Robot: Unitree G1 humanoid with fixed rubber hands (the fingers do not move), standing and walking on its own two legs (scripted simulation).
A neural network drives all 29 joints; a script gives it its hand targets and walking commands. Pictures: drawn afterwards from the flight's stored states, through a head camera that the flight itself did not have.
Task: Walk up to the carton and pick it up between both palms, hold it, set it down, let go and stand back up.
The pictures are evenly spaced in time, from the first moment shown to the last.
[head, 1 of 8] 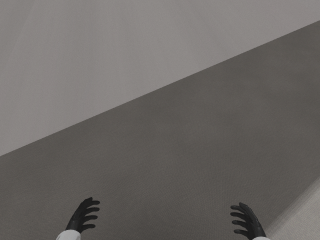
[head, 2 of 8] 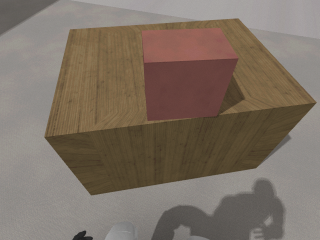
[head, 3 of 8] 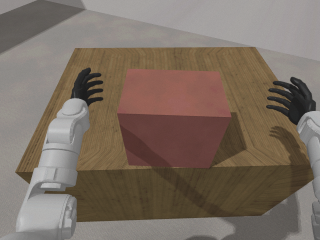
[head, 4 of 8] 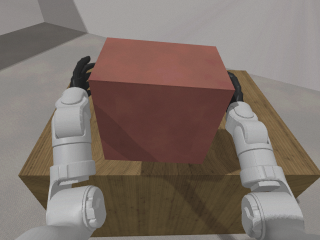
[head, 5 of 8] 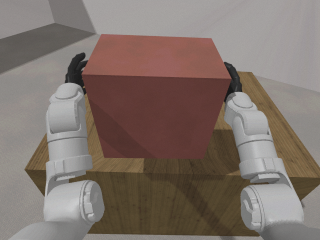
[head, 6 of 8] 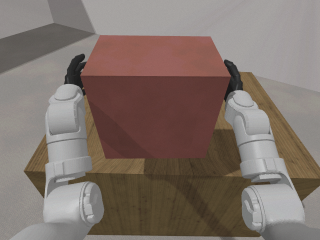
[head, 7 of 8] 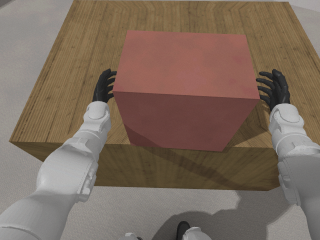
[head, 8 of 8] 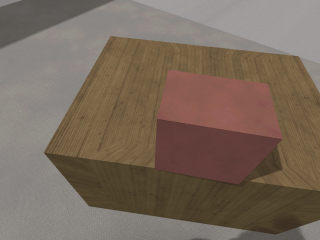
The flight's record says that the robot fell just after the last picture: no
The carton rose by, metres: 0.20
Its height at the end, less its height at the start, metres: +0.00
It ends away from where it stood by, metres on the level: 0.02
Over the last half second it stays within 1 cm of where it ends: yes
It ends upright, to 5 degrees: yes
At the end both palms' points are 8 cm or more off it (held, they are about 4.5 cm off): yes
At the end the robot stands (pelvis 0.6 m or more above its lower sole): yes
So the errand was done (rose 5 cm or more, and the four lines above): yes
